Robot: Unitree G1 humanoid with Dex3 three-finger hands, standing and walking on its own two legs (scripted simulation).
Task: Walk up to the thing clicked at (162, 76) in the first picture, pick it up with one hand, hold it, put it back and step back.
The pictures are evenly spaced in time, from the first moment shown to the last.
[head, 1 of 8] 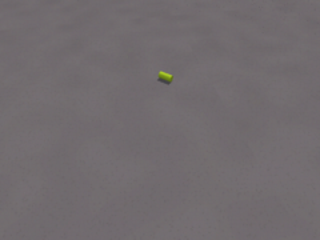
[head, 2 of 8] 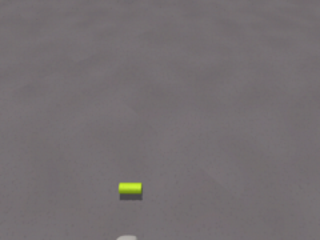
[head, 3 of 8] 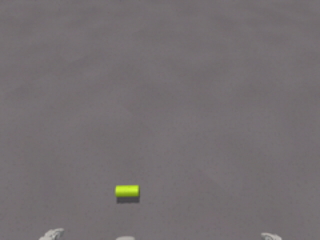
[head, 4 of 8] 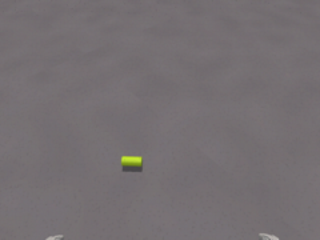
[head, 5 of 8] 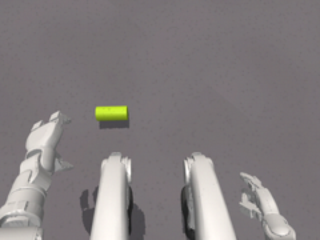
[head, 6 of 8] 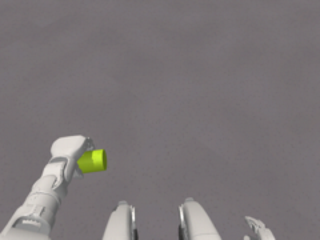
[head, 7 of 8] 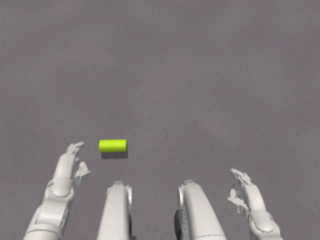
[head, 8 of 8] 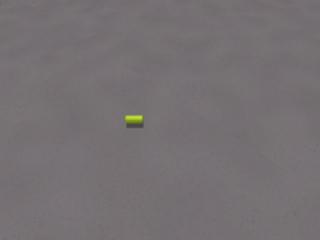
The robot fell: no
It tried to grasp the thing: yes
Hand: left
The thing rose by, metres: 0.67
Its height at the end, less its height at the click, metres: +0.00
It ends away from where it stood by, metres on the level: 0.00
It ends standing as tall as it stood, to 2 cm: yes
